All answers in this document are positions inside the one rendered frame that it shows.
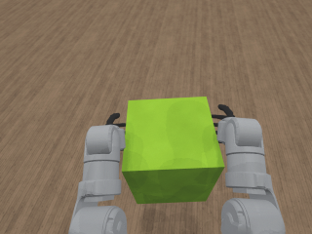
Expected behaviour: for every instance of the right robot hand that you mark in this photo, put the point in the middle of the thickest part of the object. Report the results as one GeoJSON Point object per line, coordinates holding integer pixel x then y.
{"type": "Point", "coordinates": [227, 111]}

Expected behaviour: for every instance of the robot left forearm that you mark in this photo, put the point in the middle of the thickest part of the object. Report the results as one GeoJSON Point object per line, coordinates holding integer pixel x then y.
{"type": "Point", "coordinates": [100, 181]}

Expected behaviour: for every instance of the carton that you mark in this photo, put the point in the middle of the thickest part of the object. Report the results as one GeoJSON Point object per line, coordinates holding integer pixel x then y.
{"type": "Point", "coordinates": [172, 154]}

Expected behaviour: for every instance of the left robot hand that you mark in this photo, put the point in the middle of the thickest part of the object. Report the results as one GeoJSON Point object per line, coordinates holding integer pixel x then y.
{"type": "Point", "coordinates": [112, 118]}

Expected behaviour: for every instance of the left robot upper arm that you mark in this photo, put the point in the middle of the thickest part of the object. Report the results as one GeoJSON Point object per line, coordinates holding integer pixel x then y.
{"type": "Point", "coordinates": [99, 220]}

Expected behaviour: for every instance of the robot right forearm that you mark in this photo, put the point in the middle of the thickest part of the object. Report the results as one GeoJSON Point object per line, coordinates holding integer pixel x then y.
{"type": "Point", "coordinates": [244, 150]}

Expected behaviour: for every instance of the right robot upper arm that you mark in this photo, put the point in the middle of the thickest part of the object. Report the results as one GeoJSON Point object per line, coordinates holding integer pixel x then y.
{"type": "Point", "coordinates": [250, 216]}

